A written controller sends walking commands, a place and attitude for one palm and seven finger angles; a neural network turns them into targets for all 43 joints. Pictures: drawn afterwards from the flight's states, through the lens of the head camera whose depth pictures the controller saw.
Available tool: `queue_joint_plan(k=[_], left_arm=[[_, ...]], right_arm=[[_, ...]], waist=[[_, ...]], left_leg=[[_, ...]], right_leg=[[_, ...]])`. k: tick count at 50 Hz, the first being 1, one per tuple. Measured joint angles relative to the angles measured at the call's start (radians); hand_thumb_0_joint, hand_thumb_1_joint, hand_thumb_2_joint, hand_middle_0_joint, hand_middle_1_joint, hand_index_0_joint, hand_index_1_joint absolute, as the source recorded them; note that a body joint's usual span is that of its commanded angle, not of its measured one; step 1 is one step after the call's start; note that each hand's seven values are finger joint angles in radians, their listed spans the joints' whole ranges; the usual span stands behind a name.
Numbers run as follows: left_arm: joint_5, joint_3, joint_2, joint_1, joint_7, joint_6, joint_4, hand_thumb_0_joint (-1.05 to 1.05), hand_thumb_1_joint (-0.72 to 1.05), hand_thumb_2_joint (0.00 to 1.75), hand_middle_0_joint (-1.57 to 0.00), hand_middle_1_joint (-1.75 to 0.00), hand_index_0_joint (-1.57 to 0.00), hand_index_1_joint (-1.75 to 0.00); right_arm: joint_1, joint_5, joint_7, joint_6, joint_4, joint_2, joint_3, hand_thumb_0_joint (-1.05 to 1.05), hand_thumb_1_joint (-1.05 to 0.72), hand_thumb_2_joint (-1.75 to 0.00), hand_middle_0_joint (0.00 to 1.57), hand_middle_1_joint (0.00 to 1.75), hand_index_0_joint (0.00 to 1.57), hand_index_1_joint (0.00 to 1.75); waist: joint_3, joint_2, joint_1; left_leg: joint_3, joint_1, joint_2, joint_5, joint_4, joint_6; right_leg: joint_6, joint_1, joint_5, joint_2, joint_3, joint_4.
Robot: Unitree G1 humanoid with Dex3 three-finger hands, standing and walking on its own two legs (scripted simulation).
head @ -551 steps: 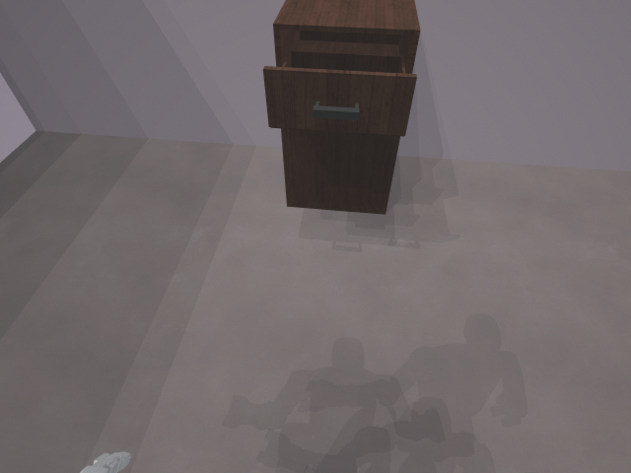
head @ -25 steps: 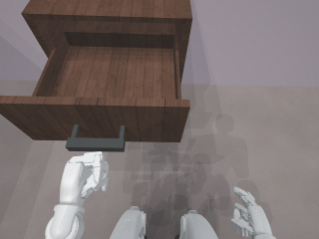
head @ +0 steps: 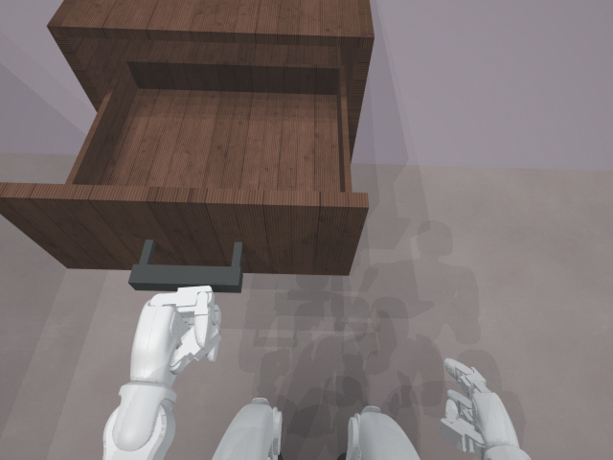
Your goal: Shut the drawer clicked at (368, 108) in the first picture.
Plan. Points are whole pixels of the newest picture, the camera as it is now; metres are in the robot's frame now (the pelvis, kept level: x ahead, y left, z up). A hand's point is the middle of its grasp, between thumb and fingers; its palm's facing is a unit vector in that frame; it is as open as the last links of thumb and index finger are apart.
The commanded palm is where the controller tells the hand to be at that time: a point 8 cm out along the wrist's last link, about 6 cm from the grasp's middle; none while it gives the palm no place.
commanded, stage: push the drawer shut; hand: left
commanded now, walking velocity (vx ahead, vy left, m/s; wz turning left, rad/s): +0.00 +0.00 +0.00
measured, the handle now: (190, 263) +0.35 +0.17 +0.04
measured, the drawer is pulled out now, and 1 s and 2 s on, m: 0.28 0.19 0.06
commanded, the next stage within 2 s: none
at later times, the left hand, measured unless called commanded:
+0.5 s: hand (217, 296) +0.31 +0.13 +0.03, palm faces -0.01 -1.00 -0.06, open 2.9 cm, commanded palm +0.31 +0.19 +0.04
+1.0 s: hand (217, 251) +0.37 +0.14 +0.03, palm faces +0.00 -1.00 -0.05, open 3.1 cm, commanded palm +0.36 +0.20 +0.04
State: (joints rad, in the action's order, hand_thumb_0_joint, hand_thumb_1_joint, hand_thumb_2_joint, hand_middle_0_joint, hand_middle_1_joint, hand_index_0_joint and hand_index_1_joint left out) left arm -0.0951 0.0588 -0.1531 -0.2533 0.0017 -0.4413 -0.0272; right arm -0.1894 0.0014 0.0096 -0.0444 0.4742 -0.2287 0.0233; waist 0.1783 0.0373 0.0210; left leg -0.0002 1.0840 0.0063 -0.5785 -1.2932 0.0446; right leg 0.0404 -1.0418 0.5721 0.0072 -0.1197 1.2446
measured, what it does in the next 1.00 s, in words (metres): stands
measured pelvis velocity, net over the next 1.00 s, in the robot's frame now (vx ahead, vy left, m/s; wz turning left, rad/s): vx -0.02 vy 0.00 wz -0.01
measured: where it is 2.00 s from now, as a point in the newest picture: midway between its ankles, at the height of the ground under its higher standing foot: outside the picture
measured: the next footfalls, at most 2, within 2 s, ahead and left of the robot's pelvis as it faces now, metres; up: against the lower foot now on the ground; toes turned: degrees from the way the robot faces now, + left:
none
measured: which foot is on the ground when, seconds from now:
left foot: down 0.00-1.00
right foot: down 0.00-1.00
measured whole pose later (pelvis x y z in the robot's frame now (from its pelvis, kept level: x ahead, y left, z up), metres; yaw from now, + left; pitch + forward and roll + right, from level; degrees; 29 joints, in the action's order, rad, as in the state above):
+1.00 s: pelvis -0.02 +0.00 +0.01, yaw -1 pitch +22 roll -2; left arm -0.13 -0.12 -0.22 0.31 -0.04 -0.51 -0.60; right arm -0.23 0.00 -0.01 -0.03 0.62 -0.25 0.02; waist 0.14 0.03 0.08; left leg 0.01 1.10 0.00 -0.53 -1.25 0.04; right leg 0.04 -1.06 0.52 0.00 -0.11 1.20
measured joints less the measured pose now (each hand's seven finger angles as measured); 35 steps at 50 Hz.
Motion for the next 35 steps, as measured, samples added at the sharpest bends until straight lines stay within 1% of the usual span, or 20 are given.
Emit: queue_joint_plan(k=[2,6,14,20,29,35], left_arm=[[-0.001,-0.001,-0.003,0.025,-0.005,0.013,-0.021,0.02,0.91,0.90,-1.40,-1.60,-1.40,-1.60],[-0.012,-0.014,-0.016,0.042,-0.008,0.014,-0.041,0.00,0.87,0.92,-1.40,-1.60,-1.40,-1.60],[-0.034,-0.051,-0.038,0.127,-0.016,-0.028,-0.135,-0.01,0.77,0.91,-1.40,-1.60,-1.40,-1.60],[-0.048,-0.073,-0.053,0.225,-0.033,-0.025,-0.212,-0.02,0.75,0.92,-1.40,-1.60,-1.40,-1.60],[-0.056,-0.108,-0.067,0.367,-0.039,0.003,-0.339,-0.01,0.75,0.92,-1.40,-1.60,-1.40,-1.60],[-0.051,-0.137,-0.069,0.436,-0.041,-0.004,-0.421,0.02,0.74,0.90,-1.40,-1.60,-1.40,-1.60]], right_arm=[[0.000,-0.001,-0.004,0.003,0.002,0.000,0.001,0.01,-0.90,-0.90,0.20,0.30,0.20,0.30],[-0.005,-0.001,-0.009,0.005,0.014,0.000,-0.002,0.01,-0.90,-0.90,0.20,0.30,0.20,0.30],[0.002,-0.001,-0.016,-0.003,0.065,-0.013,-0.003,0.01,-0.90,-0.90,0.20,0.30,0.20,0.30],[0.014,-0.008,-0.025,-0.007,0.090,-0.021,-0.002,0.01,-0.90,-0.90,0.20,0.30,0.20,0.30],[0.007,-0.015,-0.034,-0.010,0.109,-0.021,0.004,0.01,-0.90,-0.90,0.20,0.30,0.20,0.30],[-0.011,-0.014,-0.032,-0.008,0.120,-0.019,0.005,0.01,-0.90,-0.90,0.20,0.30,0.20,0.30]], waist=[[-0.003,-0.001,0.003],[-0.008,-0.006,0.003],[-0.018,-0.006,0.004],[-0.028,-0.004,0.007],[-0.030,-0.004,0.024],[-0.026,-0.007,0.038]], left_leg=[[0.001,0.000,-0.001,0.001,0.002,-0.002],[0.001,-0.007,-0.004,0.005,0.010,-0.007],[-0.013,0.004,-0.006,0.016,0.006,-0.017],[-0.019,0.018,-0.007,0.027,0.001,-0.021],[-0.014,0.016,-0.010,0.044,0.017,-0.022],[-0.005,0.006,-0.012,0.050,0.034,-0.018]], right_leg=[[0.002,-0.001,-0.001,-0.001,0.001,0.000],[0.007,0.003,-0.003,-0.004,0.002,-0.005],[0.018,-0.004,-0.009,-0.006,-0.013,-0.002],[0.023,-0.017,-0.018,-0.006,-0.019,0.004],[0.023,-0.018,-0.038,-0.010,-0.014,-0.012],[0.018,-0.012,-0.048,-0.012,-0.004,-0.028]])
